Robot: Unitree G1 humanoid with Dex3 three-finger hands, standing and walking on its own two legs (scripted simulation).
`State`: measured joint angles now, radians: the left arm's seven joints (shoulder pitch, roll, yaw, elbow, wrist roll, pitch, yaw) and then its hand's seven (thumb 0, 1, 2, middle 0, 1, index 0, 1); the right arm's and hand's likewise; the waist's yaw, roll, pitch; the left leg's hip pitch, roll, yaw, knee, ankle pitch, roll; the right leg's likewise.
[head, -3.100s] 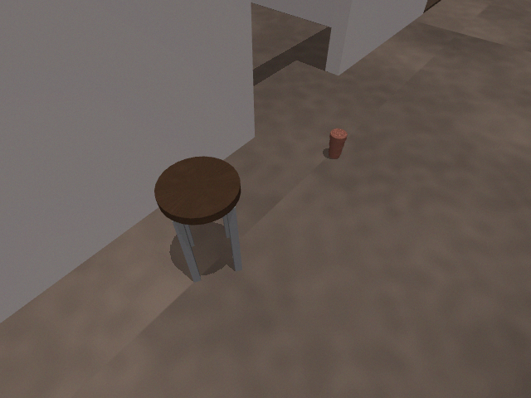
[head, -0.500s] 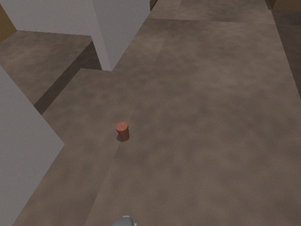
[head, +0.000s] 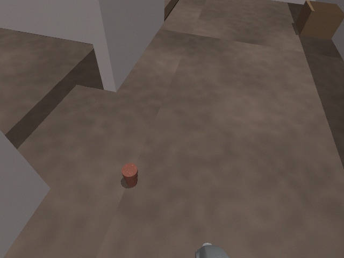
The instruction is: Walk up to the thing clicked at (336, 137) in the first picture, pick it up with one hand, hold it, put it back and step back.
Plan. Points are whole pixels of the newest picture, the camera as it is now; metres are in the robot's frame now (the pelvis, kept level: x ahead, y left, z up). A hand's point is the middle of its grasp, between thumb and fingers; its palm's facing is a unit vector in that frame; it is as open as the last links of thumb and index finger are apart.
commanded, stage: walk up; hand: left
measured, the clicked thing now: (130, 176) +0.70 +0.21 -0.70
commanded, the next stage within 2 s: none
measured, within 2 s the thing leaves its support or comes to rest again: neither
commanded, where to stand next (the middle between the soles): +0.36 +0.00 m, yaw +1 degrees
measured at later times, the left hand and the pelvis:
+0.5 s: hand (75, 241) +0.21 +0.24 -0.12, palm faces +0.00 -0.91 -0.42, open 7.4 cm; pelvis +0.16 -0.03 +0.00, yaw +1 degrees
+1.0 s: hand (71, 206) +0.31 +0.30 -0.17, palm faces -0.03 -0.93 -0.37, open 7.4 cm; pelvis +0.27 +0.03 -0.01, yaw +1 degrees
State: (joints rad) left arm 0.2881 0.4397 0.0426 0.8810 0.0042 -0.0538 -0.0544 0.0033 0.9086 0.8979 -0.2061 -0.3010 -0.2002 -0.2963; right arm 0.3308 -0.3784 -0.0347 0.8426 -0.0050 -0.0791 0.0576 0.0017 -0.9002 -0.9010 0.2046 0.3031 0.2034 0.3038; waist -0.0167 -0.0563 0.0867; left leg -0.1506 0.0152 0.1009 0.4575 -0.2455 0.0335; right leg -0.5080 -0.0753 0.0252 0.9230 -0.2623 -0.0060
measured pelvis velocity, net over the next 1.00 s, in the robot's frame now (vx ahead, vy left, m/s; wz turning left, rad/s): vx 0.27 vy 0.03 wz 0.01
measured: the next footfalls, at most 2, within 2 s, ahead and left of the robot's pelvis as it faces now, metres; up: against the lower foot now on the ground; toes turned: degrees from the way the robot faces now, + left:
right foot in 0.18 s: +0.21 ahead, -0.15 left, +0.00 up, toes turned -4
left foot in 0.66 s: +0.34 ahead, +0.13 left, +0.00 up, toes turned +4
